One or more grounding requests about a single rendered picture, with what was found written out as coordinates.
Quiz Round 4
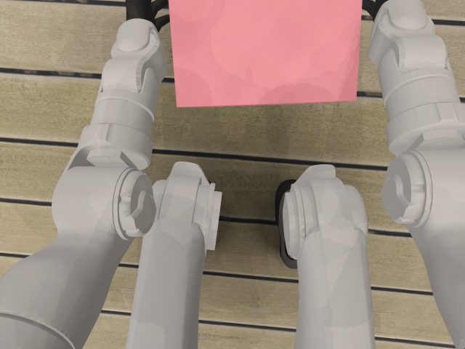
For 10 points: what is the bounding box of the robot left thigh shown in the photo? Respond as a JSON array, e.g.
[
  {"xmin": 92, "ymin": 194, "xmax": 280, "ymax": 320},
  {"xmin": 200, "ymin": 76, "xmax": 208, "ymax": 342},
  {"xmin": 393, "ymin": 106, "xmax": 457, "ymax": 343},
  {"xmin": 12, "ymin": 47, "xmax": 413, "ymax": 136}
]
[{"xmin": 126, "ymin": 174, "xmax": 222, "ymax": 349}]

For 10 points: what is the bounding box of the right robot forearm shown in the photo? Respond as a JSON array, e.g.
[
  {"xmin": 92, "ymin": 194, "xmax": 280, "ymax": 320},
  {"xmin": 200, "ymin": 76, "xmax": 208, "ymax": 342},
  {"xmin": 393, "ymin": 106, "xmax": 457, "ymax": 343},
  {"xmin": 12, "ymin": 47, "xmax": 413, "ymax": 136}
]
[{"xmin": 368, "ymin": 0, "xmax": 465, "ymax": 156}]

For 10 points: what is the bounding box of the left robot upper arm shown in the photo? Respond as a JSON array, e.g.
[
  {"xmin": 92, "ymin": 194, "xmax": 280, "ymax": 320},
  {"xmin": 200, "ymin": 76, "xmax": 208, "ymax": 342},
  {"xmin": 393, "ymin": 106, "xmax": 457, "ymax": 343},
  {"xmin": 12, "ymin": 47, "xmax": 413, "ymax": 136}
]
[{"xmin": 0, "ymin": 167, "xmax": 156, "ymax": 349}]

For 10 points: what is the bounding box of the left robot hand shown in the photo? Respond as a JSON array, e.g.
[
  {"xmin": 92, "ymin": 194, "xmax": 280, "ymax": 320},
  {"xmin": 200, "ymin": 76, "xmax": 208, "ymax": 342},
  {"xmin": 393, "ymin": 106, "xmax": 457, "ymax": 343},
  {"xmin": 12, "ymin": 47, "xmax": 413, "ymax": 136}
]
[{"xmin": 125, "ymin": 0, "xmax": 170, "ymax": 32}]

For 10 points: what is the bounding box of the carton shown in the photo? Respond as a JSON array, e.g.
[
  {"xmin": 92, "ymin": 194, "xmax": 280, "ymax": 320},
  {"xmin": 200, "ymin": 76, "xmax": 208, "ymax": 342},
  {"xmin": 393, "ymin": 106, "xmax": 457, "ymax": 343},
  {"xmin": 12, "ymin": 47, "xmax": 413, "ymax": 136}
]
[{"xmin": 169, "ymin": 0, "xmax": 363, "ymax": 108}]

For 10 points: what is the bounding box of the right robot upper arm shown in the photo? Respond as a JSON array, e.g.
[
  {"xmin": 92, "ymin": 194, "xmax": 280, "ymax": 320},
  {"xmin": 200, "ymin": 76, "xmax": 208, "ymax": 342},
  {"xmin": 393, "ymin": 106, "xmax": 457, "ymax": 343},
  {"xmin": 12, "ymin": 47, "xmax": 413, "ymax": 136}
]
[{"xmin": 381, "ymin": 148, "xmax": 465, "ymax": 349}]

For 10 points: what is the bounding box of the right robot hand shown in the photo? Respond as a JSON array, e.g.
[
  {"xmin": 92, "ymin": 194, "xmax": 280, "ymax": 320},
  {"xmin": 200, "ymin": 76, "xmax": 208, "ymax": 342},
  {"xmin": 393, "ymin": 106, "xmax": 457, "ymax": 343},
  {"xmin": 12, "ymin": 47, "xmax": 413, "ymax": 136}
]
[{"xmin": 362, "ymin": 0, "xmax": 388, "ymax": 21}]

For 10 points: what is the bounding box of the left robot forearm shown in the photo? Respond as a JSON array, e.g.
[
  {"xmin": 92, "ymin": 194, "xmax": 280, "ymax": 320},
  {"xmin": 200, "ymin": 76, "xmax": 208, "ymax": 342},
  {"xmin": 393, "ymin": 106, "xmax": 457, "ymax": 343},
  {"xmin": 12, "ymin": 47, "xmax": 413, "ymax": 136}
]
[{"xmin": 52, "ymin": 18, "xmax": 169, "ymax": 220}]

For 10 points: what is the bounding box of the left robot shin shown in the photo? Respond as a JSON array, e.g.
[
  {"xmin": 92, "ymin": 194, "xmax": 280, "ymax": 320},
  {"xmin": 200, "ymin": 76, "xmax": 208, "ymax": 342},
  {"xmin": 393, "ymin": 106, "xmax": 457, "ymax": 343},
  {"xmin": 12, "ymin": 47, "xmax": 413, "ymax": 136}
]
[{"xmin": 153, "ymin": 161, "xmax": 210, "ymax": 220}]

